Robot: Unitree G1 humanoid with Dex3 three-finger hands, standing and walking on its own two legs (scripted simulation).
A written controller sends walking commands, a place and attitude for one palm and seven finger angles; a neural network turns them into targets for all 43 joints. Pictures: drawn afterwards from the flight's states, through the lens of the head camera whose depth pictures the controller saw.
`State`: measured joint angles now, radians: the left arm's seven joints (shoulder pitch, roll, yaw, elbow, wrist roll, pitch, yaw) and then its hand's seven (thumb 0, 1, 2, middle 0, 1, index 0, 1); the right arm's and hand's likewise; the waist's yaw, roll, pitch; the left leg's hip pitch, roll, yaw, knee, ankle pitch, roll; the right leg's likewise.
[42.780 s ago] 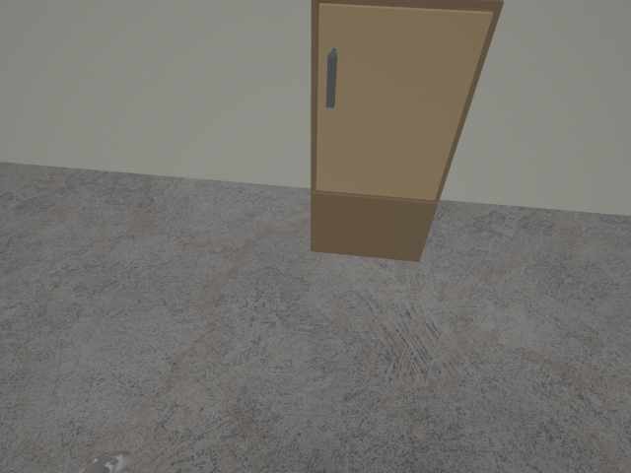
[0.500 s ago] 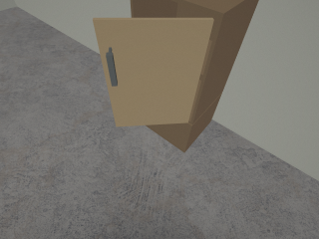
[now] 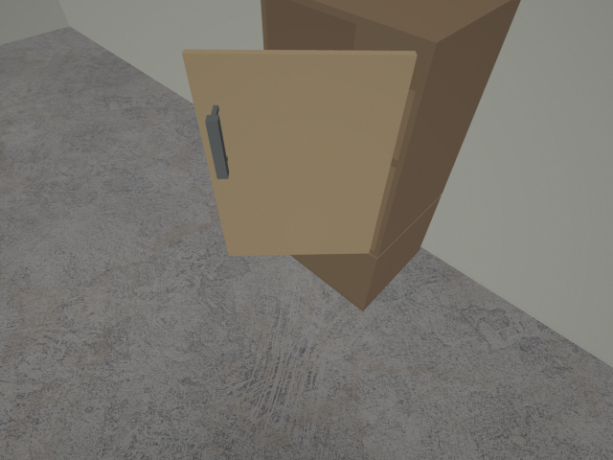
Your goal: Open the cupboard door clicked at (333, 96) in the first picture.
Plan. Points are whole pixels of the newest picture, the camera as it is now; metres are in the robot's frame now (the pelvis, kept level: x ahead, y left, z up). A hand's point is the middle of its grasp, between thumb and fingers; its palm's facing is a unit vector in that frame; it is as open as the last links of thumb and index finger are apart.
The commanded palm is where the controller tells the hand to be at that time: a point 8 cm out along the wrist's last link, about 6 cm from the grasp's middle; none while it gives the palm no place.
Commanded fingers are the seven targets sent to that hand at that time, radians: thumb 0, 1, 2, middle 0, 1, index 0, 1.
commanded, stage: look again from close up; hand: left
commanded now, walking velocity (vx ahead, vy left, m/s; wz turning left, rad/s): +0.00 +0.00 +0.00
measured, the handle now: (219, 142) +0.69 +0.23 +0.01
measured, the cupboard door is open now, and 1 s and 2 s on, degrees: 45 45 45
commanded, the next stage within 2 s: shuffle to correct the standing spot in 0.06 s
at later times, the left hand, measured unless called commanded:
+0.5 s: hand out of the picture -0.01 +0.19 -0.20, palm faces +0.08 -0.99 -0.14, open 7.4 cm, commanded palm none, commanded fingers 0.00 0.90 0.90 -0.20 -0.30 -0.20 -0.30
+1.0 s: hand (197, 436) +0.19 +0.19 -0.18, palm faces +0.18 -0.96 -0.20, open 7.1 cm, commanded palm none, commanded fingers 0.00 0.90 0.90 -0.20 -0.30 -0.20 -0.30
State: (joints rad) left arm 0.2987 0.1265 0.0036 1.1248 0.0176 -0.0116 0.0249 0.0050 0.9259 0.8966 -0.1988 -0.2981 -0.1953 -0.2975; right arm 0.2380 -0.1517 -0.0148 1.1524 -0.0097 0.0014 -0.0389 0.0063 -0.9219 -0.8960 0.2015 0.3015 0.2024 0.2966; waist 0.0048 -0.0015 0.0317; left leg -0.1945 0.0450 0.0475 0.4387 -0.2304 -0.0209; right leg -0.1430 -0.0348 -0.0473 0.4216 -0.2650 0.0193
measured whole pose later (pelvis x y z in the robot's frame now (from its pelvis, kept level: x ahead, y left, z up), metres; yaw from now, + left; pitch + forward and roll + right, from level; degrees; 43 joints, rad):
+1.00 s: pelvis +0.15 +0.00 -0.01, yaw +8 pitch +0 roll -1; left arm 0.22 0.15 0.06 1.03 0.03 -0.05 0.04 -0.02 0.96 0.90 -0.20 -0.30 -0.20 -0.30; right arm 0.27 -0.17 -0.05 1.09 -0.02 0.00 -0.02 0.00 -0.91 -0.90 0.20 0.30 0.20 0.30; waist -0.01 0.01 0.04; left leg -0.43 0.08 0.09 0.93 -0.42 -0.01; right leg -0.19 -0.03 -0.16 0.49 -0.29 -0.01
